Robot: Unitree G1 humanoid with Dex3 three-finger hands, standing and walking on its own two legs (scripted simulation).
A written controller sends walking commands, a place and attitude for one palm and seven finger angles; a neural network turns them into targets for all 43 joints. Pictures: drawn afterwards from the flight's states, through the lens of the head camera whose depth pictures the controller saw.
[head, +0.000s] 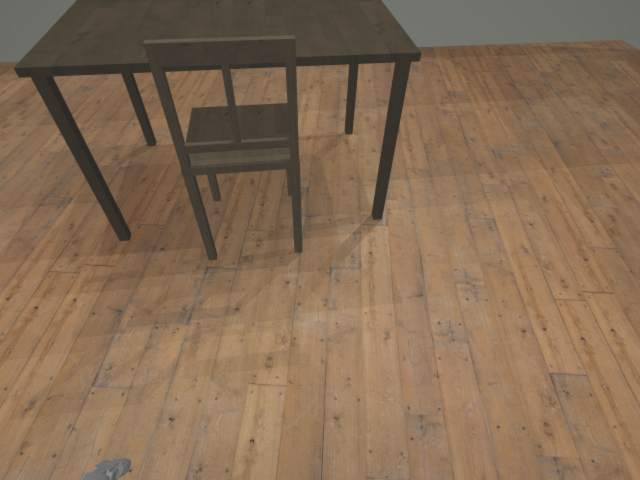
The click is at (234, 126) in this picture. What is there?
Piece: chair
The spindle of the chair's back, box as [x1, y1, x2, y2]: [221, 65, 240, 142]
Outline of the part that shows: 221,65 234,142 240,142 229,66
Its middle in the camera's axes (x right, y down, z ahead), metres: -0.26 -0.39 +1.13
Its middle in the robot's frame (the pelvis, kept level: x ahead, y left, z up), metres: +1.09 +0.32 -0.09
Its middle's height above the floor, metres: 0.67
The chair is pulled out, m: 0.00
